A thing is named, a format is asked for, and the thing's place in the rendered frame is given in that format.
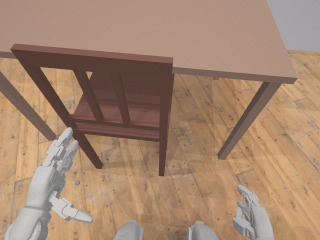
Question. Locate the robot left shin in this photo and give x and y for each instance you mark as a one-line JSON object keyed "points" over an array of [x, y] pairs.
{"points": [[132, 221]]}

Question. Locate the robot shin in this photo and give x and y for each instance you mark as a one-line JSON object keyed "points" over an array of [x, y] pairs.
{"points": [[132, 221], [199, 222]]}

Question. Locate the left robot forearm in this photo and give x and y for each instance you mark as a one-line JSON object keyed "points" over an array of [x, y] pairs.
{"points": [[30, 224]]}

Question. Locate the table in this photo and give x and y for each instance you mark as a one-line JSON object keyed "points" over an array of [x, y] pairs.
{"points": [[232, 39]]}

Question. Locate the right robot hand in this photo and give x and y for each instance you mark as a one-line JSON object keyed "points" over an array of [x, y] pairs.
{"points": [[256, 223]]}

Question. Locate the left robot hand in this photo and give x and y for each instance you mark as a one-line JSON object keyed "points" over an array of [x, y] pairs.
{"points": [[51, 174]]}

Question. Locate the chair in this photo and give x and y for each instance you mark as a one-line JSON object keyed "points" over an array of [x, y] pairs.
{"points": [[127, 96]]}

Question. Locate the robot right shin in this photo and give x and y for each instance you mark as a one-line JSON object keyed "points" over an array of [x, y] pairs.
{"points": [[199, 222]]}

